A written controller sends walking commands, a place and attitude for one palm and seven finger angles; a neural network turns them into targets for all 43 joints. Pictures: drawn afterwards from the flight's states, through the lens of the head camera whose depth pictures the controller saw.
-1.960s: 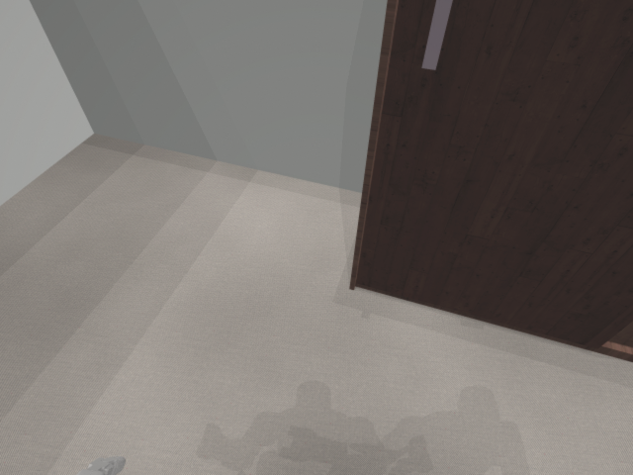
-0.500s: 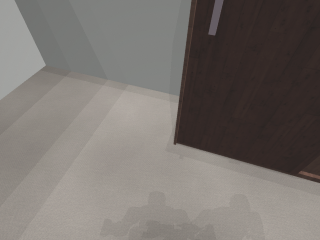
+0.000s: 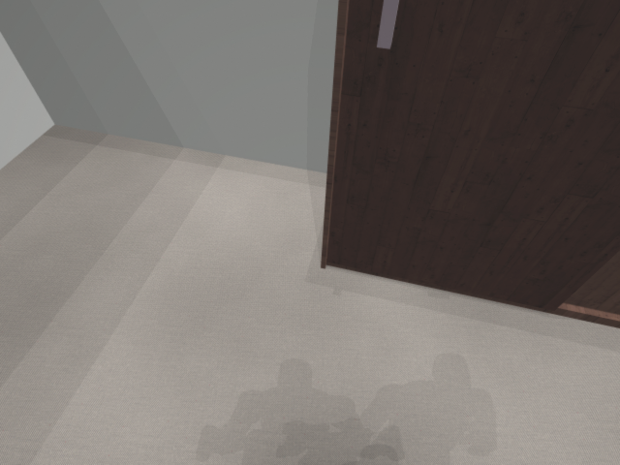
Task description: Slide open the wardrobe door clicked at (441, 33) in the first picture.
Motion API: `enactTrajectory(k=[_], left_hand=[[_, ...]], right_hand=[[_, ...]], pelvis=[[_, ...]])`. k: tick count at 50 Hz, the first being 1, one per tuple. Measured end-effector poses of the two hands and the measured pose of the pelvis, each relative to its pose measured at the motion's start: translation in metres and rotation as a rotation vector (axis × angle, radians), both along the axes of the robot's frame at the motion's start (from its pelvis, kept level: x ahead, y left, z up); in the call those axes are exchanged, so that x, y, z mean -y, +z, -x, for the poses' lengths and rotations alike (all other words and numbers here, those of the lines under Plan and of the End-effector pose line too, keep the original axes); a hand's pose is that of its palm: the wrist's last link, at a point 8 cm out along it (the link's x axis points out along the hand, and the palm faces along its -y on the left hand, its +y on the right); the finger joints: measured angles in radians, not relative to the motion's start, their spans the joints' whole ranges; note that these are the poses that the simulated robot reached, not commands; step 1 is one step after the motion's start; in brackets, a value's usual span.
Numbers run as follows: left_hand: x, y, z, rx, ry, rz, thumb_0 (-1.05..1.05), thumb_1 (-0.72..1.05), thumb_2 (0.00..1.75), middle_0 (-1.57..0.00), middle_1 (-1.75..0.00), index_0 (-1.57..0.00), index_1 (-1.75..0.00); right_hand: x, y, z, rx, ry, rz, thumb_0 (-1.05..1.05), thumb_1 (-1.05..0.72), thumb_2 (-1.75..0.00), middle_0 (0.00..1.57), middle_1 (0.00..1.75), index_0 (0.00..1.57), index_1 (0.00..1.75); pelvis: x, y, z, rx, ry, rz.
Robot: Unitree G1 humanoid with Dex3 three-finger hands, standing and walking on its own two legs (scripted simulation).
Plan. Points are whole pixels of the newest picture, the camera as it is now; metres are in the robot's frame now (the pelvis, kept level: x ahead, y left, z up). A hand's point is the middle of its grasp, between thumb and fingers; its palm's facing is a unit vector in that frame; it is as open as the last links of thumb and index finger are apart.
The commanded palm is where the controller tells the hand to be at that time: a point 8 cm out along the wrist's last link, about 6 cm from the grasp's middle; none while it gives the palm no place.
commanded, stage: turn to face it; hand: left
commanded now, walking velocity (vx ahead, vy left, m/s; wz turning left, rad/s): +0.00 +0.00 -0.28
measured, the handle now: out of the picture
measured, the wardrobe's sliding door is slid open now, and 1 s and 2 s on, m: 0.00 0.00 0.00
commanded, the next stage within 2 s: take the last steps up to it in 0.30 s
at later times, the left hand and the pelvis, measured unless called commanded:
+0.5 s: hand out of the picture +0.06 +0.21 -0.17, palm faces -0.11 -0.97 -0.21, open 7.4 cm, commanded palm none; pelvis -0.03 +0.02 +0.00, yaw -9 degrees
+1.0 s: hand out of the picture +0.03 +0.13 -0.19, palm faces -0.17 -0.98 -0.12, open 7.4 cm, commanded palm none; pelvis +0.06 -0.03 -0.01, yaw -13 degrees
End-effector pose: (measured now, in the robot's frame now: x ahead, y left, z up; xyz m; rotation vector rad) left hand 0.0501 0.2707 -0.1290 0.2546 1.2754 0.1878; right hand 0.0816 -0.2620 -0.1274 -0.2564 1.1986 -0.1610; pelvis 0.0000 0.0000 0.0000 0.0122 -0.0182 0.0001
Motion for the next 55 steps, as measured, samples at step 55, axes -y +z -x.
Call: enactTrajectory(k=[55], left_hand=[[0.078, -0.044, -0.006, -0.355, -0.095, 0.166, 0.01, 0.9, 0.89, -0.2, -0.3, -0.21, -0.3]], right_hand=[[0.002, -0.012, -0.029, 0.038, -0.267, -0.039, 0.0, -0.91, -0.9, 0.2, 0.3, 0.2, 0.3]], pelvis=[[0.025, -0.019, -0.102, -0.007, -0.25, 0.034]])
